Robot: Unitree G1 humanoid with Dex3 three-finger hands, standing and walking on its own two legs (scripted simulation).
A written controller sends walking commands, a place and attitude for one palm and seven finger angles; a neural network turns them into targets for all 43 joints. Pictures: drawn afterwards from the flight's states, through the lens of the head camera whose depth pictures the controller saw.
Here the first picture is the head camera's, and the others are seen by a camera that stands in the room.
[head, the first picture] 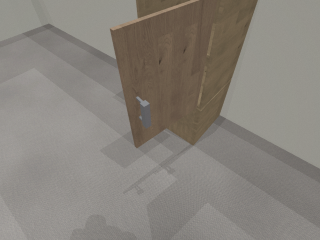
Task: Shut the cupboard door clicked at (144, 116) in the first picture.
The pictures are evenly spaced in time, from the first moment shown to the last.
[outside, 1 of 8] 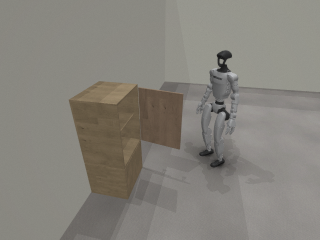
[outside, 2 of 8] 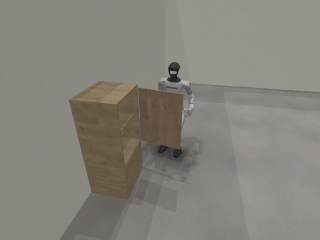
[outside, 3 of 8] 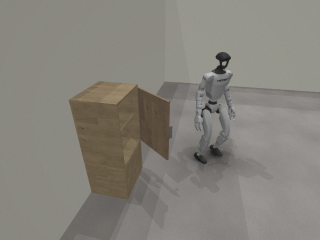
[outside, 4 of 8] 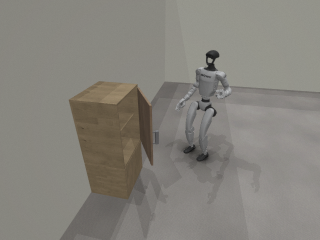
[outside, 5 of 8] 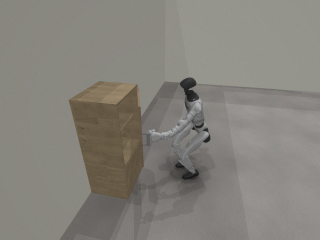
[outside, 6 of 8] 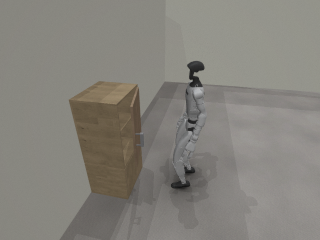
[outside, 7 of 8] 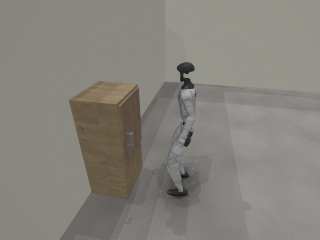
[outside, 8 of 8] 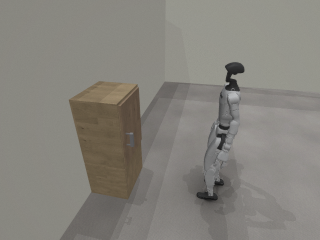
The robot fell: no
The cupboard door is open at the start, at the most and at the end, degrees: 80 80 0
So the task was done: yes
